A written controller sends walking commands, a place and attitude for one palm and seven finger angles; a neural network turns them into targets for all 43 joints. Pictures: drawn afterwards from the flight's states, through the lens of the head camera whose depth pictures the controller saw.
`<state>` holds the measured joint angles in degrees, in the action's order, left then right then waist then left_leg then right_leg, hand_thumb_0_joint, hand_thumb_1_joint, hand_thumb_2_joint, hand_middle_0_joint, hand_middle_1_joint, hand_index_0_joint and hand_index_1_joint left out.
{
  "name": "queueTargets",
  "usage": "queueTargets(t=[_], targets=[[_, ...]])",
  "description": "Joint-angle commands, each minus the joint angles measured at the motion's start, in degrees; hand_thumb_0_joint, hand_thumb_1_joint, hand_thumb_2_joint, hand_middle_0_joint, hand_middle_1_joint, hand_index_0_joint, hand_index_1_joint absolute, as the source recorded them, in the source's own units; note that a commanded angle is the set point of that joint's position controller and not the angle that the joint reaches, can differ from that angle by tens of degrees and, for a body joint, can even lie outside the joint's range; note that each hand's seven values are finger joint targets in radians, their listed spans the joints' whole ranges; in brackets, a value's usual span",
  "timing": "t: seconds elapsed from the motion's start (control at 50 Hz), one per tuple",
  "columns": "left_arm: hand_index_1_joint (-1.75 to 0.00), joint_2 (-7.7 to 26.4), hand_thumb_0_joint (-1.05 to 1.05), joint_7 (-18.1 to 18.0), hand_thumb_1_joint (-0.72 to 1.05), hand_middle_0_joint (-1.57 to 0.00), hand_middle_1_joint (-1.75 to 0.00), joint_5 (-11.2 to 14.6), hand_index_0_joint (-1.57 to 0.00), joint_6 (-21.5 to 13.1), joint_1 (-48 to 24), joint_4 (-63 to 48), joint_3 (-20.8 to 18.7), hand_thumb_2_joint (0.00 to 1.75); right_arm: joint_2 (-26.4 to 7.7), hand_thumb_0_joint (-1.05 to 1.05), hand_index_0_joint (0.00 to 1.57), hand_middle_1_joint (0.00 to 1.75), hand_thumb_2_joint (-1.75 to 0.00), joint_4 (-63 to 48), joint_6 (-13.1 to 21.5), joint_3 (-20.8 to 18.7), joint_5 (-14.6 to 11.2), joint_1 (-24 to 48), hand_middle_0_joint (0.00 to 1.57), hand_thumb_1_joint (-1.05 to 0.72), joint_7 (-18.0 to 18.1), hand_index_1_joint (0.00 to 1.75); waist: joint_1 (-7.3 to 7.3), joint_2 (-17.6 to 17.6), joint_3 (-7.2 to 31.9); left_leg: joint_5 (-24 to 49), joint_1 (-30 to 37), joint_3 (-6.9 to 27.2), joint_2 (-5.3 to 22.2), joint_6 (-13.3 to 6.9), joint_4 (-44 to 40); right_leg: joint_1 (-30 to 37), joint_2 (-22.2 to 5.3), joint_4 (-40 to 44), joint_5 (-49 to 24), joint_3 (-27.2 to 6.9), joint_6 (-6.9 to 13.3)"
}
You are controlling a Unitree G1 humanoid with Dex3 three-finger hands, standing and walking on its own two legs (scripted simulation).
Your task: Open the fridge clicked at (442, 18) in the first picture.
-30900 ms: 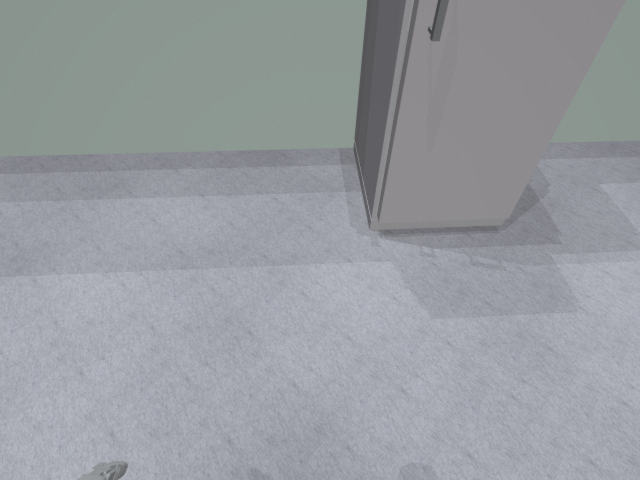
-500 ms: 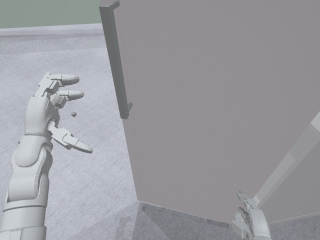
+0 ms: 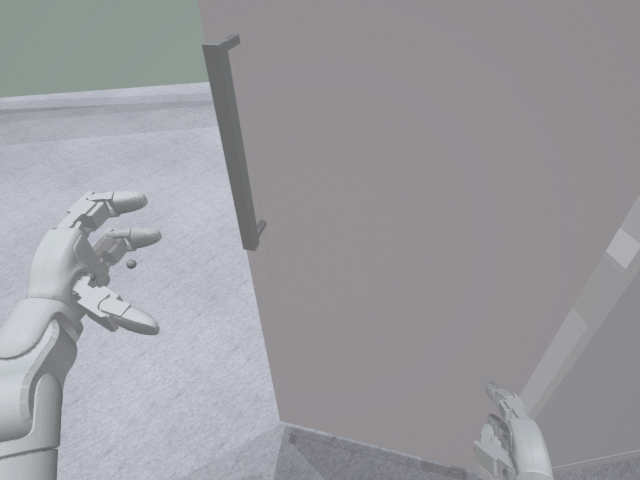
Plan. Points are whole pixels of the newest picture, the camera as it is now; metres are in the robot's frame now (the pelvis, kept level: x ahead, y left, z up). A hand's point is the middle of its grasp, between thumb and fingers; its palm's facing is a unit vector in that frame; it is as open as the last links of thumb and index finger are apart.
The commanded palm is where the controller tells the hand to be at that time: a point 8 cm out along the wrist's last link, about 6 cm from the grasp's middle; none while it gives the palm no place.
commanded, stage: draw the hand back to the body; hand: left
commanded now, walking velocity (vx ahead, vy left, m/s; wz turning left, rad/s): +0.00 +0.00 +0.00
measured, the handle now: (242, 155) +0.47 +0.17 +0.22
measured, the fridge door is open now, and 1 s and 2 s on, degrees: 66 66 66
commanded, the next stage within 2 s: step back with the hand held close in 1.26 s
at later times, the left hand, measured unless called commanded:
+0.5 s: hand (90, 304) +0.22 +0.27 +0.17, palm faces +0.49 -0.83 -0.25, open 12.6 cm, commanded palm +0.17 +0.30 +0.18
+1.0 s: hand (63, 332) +0.19 +0.29 +0.16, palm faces +0.51 -0.79 -0.34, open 7.9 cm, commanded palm +0.15 +0.32 +0.18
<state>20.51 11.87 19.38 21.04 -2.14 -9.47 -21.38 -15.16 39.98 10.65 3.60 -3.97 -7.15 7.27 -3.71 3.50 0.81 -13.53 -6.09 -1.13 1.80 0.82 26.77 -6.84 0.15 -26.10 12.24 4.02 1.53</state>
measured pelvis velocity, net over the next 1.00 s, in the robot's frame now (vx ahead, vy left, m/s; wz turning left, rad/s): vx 0.01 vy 0.02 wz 0.00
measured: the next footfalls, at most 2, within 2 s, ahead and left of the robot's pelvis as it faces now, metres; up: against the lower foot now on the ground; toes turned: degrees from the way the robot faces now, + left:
none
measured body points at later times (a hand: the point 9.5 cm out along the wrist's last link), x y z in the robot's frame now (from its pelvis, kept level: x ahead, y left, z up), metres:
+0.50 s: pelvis +0.00 +0.01 +0.00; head -0.03 +0.00 +0.45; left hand +0.19 +0.32 +0.19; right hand +0.17 -0.20 -0.09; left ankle +0.02 +0.13 -0.74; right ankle +0.03 -0.10 -0.74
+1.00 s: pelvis +0.01 +0.02 +0.00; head -0.02 +0.01 +0.45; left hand +0.16 +0.33 +0.18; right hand +0.21 -0.21 -0.07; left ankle +0.02 +0.13 -0.74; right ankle +0.03 -0.10 -0.74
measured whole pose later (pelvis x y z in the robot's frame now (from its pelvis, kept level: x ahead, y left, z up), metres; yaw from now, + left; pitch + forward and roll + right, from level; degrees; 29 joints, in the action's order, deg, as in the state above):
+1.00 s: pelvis +0.01 +0.02 +0.00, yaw +0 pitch -8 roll -1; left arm 18.9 -7.9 4.1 -5.0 24.9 -20.6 -19.6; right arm -13.2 40.5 10.0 0.2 1.1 -9.0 5.0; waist -5.0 2.9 -3.7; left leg -13.1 -2.2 -1.8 1.0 -0.4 23.4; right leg -2.3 -0.4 -21.0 10.6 3.3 0.2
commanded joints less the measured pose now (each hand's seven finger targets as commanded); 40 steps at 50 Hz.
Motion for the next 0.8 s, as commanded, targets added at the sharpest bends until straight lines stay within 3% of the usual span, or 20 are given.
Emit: queueTargets(t=[0.0, 0.06, 0.1, 0.16, 0.18, 0.2, 0.22, 0.24, 0.26, 0.28, 0.3, 0.34, 0.36, 0.42, 0.52, 0.58, 0.66, 0.74, 0.78], targets=[[-1.15, 11.7, 0.0, -0.9, -0.55, -0.25, -1.15, -0.5, -0.25, -2.0, -13.4, -13.0, -4.4, 0.2, -5.9, 0.0, 0.2, 0.3, -0.9, -10.4, 2.9, -1.9, -0.3, 11.9, 0.2, -0.9, 0.5, 0.3, -1.02, -1.5, 4.1, 3.5, -1.9, 0.5, -1.7, -2.1, -3.9, -0.2, -0.9, 7.1, 2.6, -4.1, -1.1], [-1.15, 10.7, 0.0, -1.8, -0.55, -0.25, -1.15, -1.1, -0.25, -3.0, -16.2, -16.2, -2.8, 0.2, -5.5, 0.0, 0.2, 0.3, -0.9, -10.7, 3.4, -1.6, -0.1, 12.1, 0.2, -0.9, 1.0, 0.3, -0.5, 0.7, 3.5, 1.7, -0.7, 1.0, -1.9, -2.1, -4.7, -1.1, -0.4, 7.5, 5.3, -3.2, -0.9], [-1.11, 12.3, 0.0, -2.1, -0.48, -0.25, -1.11, -1.3, -0.25, -3.7, -15.3, -17.2, -3.9, 0.24, -5.7, 0.0, 0.2, 0.3, -0.9, -10.4, 3.8, -1.6, 0.1, 11.9, 0.2, -0.9, 1.3, 0.3, -0.65, 0.3, 4.2, 1.5, -0.4, 1.1, -1.8, -2.1, -4.7, -0.8, -0.5, 7.8, 5.8, -3.6, -0.8], [-1.04, 11.4, 0.0, -1.5, -0.37, -0.24, -1.04, -1.2, -0.24, -4.4, -14.4, -16.5, -3.2, 0.29, -5.5, 0.0, 0.2, 0.3, -0.9, -10.1, 4.0, -1.3, 0.2, 11.7, 0.2, -0.9, 1.6, 0.3, -0.57, 1.4, 3.5, 0.6, -0.4, 1.3, -1.9, -2.0, -5.4, -0.6, -0.2, 8.0, 6.3, -2.9, -0.7], [-1.02, 17.0, 0.0, -11.1, -0.33, -0.24, -1.02, -8.8, -0.24, -12.7, -11.6, -22.6, -6.6, 0.31, -4.7, 0.0, 0.2, 0.3, -0.9, -10.0, 5.3, -2.6, 3.7, 10.0, 0.2, -0.9, 0.1, 0.3, -0.94, 1.5, -2.5, -0.4, -2.9, -0.3, -1.7, -1.0, -4.2, -2.3, -1.6, 11.4, 7.6, -4.4, -0.8], [-1.0, 10.4, 0.0, -14.3, -0.3, -0.24, -1.0, -10.1, -0.24, -15.9, -4.6, -17.1, -2.8, 0.32, -4.3, 0.0, 0.2, 0.3, -0.9, -8.3, 5.4, -2.3, 4.2, 9.3, 0.2, -0.9, -0.5, 0.3, 0.03, 0.5, -3.8, -1.8, -3.5, -0.6, -1.8, -0.9, -4.6, -2.9, -1.7, 11.2, 8.8, -3.3, -0.6], [-0.98, 8.2, 0.0, -15.9, -0.26, -0.24, -0.98, -11.1, -0.24, -18.3, -1.1, -16.7, -0.6, 0.34, -4.0, 0.0, 0.2, 0.3, -0.9, -8.2, 5.0, -2.4, 4.3, 8.0, 0.2, -0.9, -1.1, 0.3, 0.14, -2.3, -3.9, -2.3, -3.3, -0.3, -1.6, -1.1, -5.4, -2.3, -1.6, 11.0, 8.6, -2.8, -0.7], [-0.96, 8.8, 0.0, -17.0, -0.22, -0.24, -0.96, -11.7, -0.24, -20.4, 0.5, -17.9, -1.0, 0.36, -4.2, 0.0, 0.2, 0.3, -0.9, -8.4, 4.6, -2.9, 4.2, 7.8, 0.2, -0.9, -1.4, 0.3, 0.07, -3.0, -2.0, -2.5, -2.4, -0.6, -1.4, -1.4, -6.1, -1.1, -1.3, 10.8, 8.6, -2.8, -0.8], [-0.94, 9.3, 0.0, -17.8, -0.19, -0.24, -0.94, -12.4, -0.24, -22.3, 0.1, -20.2, -1.0, 0.37, -4.3, 0.0, 0.2, 0.3, -0.9, -8.7, 4.5, -3.2, 4.3, 7.7, 0.2, -0.9, -1.5, 0.3, -0.04, -0.6, 0.7, -2.2, -1.3, -0.9, -1.5, -1.5, -6.4, 0.4, -1.2, 10.4, 7.6, -3.0, -0.7], [-0.92, 9.9, 0.0, -18.5, -0.15, -0.24, -0.92, -13.0, -0.24, -23.6, 1.0, -20.1, -1.4, 0.39, -4.5, 0.0, 0.2, 0.3, -0.9, -8.3, 4.5, -3.4, 4.5, 7.3, 0.2, -0.9, -1.5, 0.3, -0.13, -1.6, 0.8, -1.5, -0.9, -1.0, -1.4, -1.7, -6.7, 1.1, -1.0, 10.5, 6.4, -2.8, -0.7], [-0.89, 9.6, 0.0, -19.0, -0.12, -0.24, -0.89, -13.5, -0.24, -24.7, 0.7, -20.5, -1.0, 0.41, -4.4, 0.0, 0.2, 0.3, -0.9, -8.4, 4.4, -3.5, 4.5, 7.2, 0.2, -0.9, -1.6, 0.3, 0.03, 0.0, 2.2, -1.2, -0.2, -1.1, -1.4, -1.7, -7.2, 1.9, -1.0, 10.3, 5.7, -2.9, -0.7], [-0.85, 8.2, 0.0, -19.8, -0.04, -0.23, -0.85, -14.3, -0.23, -26.3, 0.2, -19.1, 0.4, 0.44, -4.1, 0.0, 0.2, 0.3, -0.9, -8.0, 4.1, -3.5, 4.4, 6.9, 0.2, -0.9, -1.4, 0.3, 0.46, 0.6, 0.1, -2.3, -0.2, -1.1, -1.4, -1.7, -8.1, 1.2, -0.7, 10.9, 6.6, -2.6, -0.7], [-0.83, 8.7, 0.0, -20.3, -0.01, -0.23, -0.83, -14.8, -0.23, -27.1, 0.3, -19.6, 0.0, 0.46, -4.2, 0.0, 0.2, 0.3, -0.9, -7.8, 4.0, -3.7, 4.5, 6.8, 0.2, -0.9, -1.3, 0.3, 0.38, 1.4, 0.8, -1.7, 0.3, -0.9, -1.4, -1.7, -8.6, 1.9, -0.5, 10.6, 5.5, -2.4, -0.6], [-0.77, 8.7, 0.0, -20.9, 0.1, -0.23, -0.77, -15.5, -0.23, -28.5, 2.7, -19.6, -0.1, 0.51, -4.4, 0.0, 0.2, 0.3, -0.9, -7.3, 3.9, -4.0, 4.7, 6.9, 0.2, -0.9, -1.1, 0.3, 0.09, -0.7, 1.5, 0.7, 0.9, -0.2, -1.1, -1.8, -9.4, 3.6, -0.2, 10.0, 2.8, -2.0, -0.5], [-0.66, 9.1, 0.0, -21.1, 0.28, -0.22, -0.66, -16.0, -0.22, -30.0, 8.5, -21.4, -1.6, 0.6, -4.4, 0.0, 0.2, 0.3, -0.9, -7.0, 3.8, -4.3, 5.1, 6.6, 0.2, -0.9, -1.5, 0.3, -0.69, 1.9, 2.3, 5.0, 1.0, 0.5, -0.9, -1.2, -9.9, 6.2, -0.1, 8.7, -1.6, -1.6, -0.1], [-0.6, 9.8, 0.0, -20.8, 0.39, -0.22, -0.6, -15.8, -0.22, -30.3, 13.5, -21.2, -3.4, 0.65, -4.6, 0.0, 0.2, 0.3, -0.9, -7.1, 3.4, -4.7, 5.2, 6.4, 0.2, -0.9, -1.7, 0.3, -1.13, -1.1, 1.7, 7.7, 0.7, 0.3, -0.6, -1.2, -9.4, 6.8, 0.1, 8.5, -3.8, -1.6, -0.2], [-0.51, 9.0, 0.0, -20.4, 0.54, -0.21, -0.51, -15.6, -0.21, -30.3, 17.0, -22.5, -3.7, 0.73, -4.3, 0.0, 0.2, 0.3, -0.9, -7.5, 2.7, -5.0, 5.1, 5.7, 0.2, -0.9, -2.1, 0.3, -0.94, 1.2, 0.8, 10.7, 0.4, -0.1, -0.4, -0.8, -8.8, 6.6, 0.0, 7.9, -6.5, -1.7, -0.2], [-0.43, 9.2, 0.0, -20.2, 0.68, -0.21, -0.43, -15.3, -0.21, -30.1, 20.4, -22.5, -4.6, 0.8, -4.3, 0.0, 0.2, 0.3, -0.9, -7.9, 2.2, -5.4, 5.0, 5.1, 0.2, -0.9, -2.2, 0.3, -0.92, -1.0, 0.9, 12.2, 0.5, -0.3, -0.2, -0.9, -8.3, 6.5, -0.1, 7.8, -7.8, -1.7, -0.4], [-0.38, 9.5, 0.0, -20.1, 0.75, -0.21, -0.38, -15.4, -0.21, -30.1, 20.8, -23.1, -4.8, 0.83, -4.4, 0.0, 0.2, 0.3, -0.9, -8.0, 2.1, -5.5, 4.9, 5.5, 0.2, -0.9, -2.1, 0.3, -0.78, -0.1, -0.3, 11.6, 0.8, -0.7, -0.2, -1.1, -7.9, 5.5, -0.1, 8.3, -7.6, -2.0, -0.4]])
